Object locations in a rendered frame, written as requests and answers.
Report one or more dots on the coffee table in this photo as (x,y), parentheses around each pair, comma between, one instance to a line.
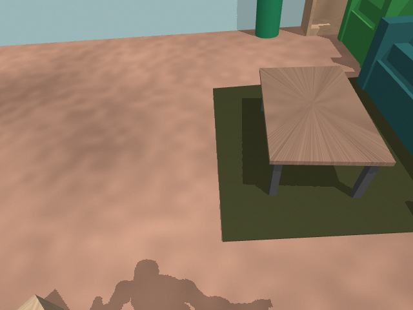
(313,116)

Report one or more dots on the armchair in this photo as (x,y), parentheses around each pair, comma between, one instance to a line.
(361,19)

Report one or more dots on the bookshelf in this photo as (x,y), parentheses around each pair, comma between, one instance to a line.
(323,17)

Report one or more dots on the sofa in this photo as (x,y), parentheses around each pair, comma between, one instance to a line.
(387,74)

